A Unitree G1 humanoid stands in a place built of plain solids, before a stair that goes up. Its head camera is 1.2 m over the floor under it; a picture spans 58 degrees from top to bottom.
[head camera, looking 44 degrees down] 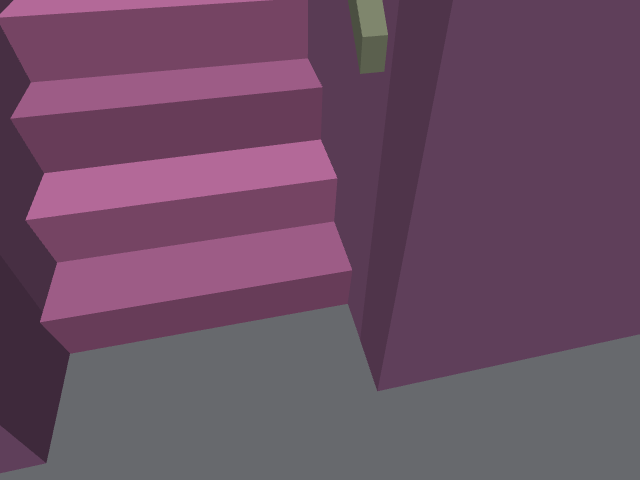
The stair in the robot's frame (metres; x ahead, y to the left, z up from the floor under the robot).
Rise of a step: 0.20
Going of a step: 0.21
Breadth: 0.90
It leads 13 degrees to the left of straight ahead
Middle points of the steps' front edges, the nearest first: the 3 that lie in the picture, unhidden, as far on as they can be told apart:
0.80 0.34 0.20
1.01 0.38 0.40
1.21 0.43 0.60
